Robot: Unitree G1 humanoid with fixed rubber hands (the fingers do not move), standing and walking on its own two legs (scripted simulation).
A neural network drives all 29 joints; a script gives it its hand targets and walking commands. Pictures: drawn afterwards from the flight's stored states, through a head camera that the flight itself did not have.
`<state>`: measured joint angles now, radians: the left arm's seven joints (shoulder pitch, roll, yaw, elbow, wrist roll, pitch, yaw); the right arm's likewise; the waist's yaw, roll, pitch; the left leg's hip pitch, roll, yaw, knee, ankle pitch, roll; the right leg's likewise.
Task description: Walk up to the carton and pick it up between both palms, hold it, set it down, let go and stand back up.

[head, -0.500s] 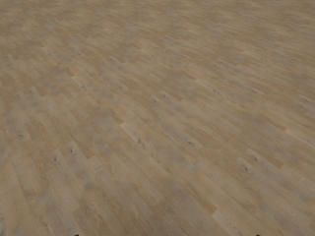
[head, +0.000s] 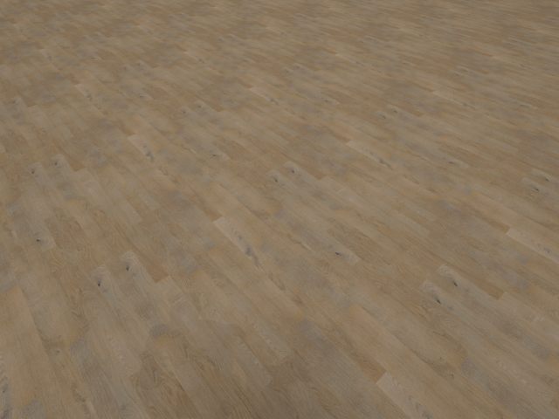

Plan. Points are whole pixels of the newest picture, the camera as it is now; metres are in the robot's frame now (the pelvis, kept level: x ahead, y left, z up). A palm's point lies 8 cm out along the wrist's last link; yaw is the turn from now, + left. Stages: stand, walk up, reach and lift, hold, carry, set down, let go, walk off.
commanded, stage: stand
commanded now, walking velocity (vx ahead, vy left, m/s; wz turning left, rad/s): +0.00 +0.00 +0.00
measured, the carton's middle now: out of the picture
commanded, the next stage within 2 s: walk up in 0.48 s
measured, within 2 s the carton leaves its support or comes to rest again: neither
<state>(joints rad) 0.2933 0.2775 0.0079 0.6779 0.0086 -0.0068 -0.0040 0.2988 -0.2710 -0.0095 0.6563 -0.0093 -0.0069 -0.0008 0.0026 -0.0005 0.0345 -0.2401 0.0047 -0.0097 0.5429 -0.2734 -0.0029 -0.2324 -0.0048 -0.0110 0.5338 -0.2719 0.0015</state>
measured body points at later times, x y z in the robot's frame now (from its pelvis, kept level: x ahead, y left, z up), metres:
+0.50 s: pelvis +0.00 +0.00 +0.00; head +0.01 +0.00 +0.45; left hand +0.10 +0.26 -0.11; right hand +0.11 -0.26 -0.10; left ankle +0.01 +0.12 -0.73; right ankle +0.01 -0.12 -0.73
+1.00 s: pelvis -0.04 +0.06 -0.02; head +0.00 +0.09 +0.43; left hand +0.03 +0.40 -0.11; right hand +0.14 -0.20 -0.11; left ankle -0.04 +0.23 -0.74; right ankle +0.01 -0.12 -0.73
